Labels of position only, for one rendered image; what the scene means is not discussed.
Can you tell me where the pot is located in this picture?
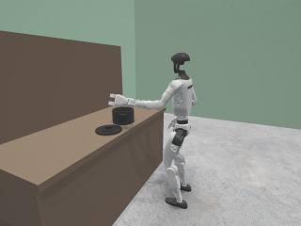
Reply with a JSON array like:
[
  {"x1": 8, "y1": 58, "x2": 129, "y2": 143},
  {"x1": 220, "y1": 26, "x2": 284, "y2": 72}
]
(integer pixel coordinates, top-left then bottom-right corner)
[{"x1": 112, "y1": 106, "x2": 135, "y2": 125}]

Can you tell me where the robot right foot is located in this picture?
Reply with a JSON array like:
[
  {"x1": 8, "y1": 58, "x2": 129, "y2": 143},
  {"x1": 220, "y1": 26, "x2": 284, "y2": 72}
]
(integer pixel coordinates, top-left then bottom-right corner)
[{"x1": 180, "y1": 183, "x2": 192, "y2": 192}]

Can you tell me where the right robot upper arm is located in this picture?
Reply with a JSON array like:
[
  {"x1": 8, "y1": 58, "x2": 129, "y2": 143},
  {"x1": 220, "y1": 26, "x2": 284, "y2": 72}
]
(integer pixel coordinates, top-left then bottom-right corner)
[{"x1": 190, "y1": 78, "x2": 197, "y2": 106}]

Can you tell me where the table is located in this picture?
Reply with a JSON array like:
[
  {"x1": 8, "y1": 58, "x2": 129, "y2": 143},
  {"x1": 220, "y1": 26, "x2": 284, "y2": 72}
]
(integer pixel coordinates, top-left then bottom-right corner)
[{"x1": 0, "y1": 30, "x2": 166, "y2": 226}]

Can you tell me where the left robot forearm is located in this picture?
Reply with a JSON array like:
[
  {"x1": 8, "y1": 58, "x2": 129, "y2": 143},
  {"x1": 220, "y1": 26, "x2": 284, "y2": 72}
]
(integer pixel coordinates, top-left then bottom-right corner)
[{"x1": 125, "y1": 98, "x2": 162, "y2": 110}]

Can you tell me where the left robot upper arm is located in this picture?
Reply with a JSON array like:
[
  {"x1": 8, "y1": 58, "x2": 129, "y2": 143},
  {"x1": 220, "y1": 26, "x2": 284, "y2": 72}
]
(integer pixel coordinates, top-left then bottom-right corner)
[{"x1": 156, "y1": 80, "x2": 183, "y2": 110}]

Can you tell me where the lid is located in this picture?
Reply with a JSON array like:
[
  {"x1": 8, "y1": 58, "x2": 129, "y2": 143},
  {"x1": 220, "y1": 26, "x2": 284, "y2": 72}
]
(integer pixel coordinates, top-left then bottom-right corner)
[{"x1": 95, "y1": 124, "x2": 122, "y2": 136}]

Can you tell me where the robot right hand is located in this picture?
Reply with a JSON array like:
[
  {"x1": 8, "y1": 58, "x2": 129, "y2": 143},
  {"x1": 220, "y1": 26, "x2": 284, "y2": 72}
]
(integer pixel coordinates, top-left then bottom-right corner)
[{"x1": 167, "y1": 117, "x2": 178, "y2": 132}]

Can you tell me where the robot right thigh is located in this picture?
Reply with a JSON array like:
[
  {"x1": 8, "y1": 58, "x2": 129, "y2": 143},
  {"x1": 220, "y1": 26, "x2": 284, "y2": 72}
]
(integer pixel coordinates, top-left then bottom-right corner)
[{"x1": 174, "y1": 127, "x2": 191, "y2": 164}]

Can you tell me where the robot left hand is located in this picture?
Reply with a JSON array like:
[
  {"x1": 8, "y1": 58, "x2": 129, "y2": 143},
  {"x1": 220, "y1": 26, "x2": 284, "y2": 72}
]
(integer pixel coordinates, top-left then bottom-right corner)
[{"x1": 108, "y1": 93, "x2": 127, "y2": 106}]

